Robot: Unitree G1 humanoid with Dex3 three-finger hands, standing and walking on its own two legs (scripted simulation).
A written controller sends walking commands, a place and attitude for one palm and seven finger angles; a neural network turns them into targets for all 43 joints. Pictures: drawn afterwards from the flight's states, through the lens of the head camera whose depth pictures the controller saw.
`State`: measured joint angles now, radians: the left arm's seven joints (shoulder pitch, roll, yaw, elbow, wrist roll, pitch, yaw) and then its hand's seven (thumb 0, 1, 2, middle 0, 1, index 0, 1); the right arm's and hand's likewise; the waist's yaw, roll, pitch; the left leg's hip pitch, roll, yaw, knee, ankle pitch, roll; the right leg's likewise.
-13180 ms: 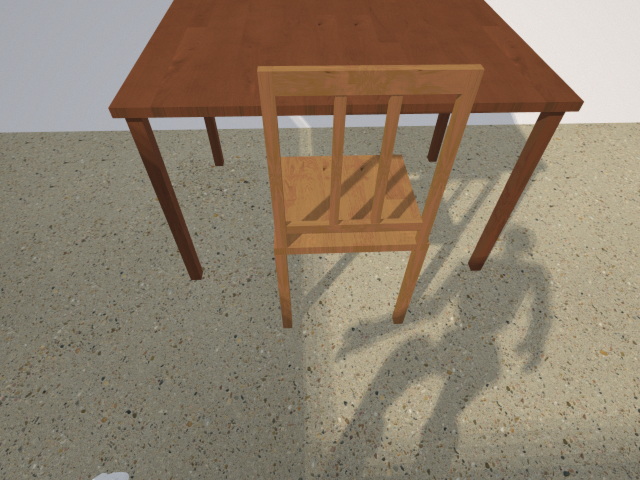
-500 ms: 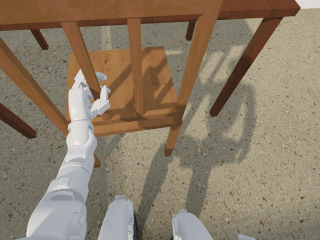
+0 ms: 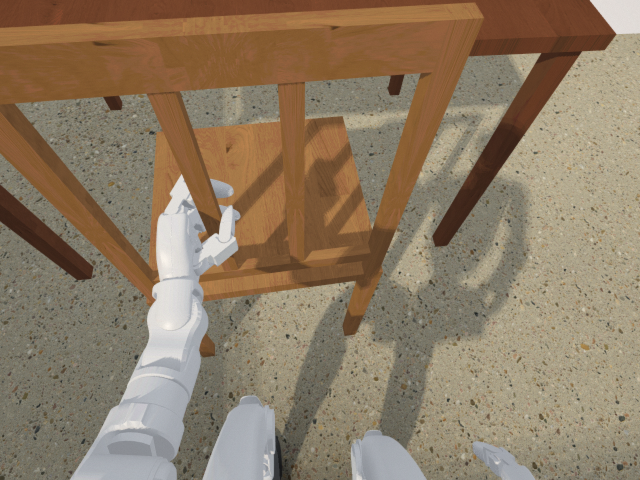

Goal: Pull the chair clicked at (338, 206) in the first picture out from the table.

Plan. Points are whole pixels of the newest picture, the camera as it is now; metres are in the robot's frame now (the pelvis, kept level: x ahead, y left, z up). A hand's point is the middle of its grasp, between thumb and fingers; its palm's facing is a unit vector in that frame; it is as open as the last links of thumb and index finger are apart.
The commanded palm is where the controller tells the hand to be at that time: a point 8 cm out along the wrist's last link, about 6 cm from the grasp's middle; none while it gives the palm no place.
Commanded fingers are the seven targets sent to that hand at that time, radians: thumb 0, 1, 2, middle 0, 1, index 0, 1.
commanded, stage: hook a spindle and tug to test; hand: left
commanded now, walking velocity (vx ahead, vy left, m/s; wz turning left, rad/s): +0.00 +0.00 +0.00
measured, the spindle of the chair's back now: (207, 204) +0.44 +0.14 +0.05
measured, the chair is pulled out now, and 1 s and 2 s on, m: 0.04 0.16 0.18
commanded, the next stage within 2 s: step backward, pulling the chair out in 0.06 s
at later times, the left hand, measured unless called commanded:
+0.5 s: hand (219, 250) +0.38 +0.12 +0.05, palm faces -0.02 -0.99 -0.13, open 5.5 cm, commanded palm +0.36 +0.17 +0.04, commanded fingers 0.00 0.90 0.90 -0.50 -1.45 -0.50 -1.45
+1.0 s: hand (197, 324) +0.29 +0.13 +0.05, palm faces +0.01 -0.99 -0.15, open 5.4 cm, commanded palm +0.29 +0.19 +0.05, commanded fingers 0.00 0.90 0.90 -0.50 -1.45 -0.50 -1.45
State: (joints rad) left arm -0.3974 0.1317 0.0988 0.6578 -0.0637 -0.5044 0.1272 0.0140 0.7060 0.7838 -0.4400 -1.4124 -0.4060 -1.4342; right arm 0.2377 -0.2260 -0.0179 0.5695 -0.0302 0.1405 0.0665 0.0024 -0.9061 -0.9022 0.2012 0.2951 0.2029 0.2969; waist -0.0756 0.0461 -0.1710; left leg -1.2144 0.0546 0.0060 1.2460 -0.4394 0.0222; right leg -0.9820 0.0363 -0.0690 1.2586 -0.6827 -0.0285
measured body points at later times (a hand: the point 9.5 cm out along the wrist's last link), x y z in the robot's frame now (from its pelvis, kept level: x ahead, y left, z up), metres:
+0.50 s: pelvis +0.01 +0.01 +0.09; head +0.08 +0.01 +0.54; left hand +0.37 +0.17 +0.06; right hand +0.08 -0.24 -0.03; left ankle +0.07 +0.11 -0.62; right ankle -0.04 -0.11 -0.62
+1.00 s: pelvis -0.05 +0.00 +0.10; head +0.02 +0.00 +0.55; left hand +0.28 +0.19 +0.06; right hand +0.05 -0.26 -0.03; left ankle +0.07 +0.11 -0.62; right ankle -0.04 -0.11 -0.62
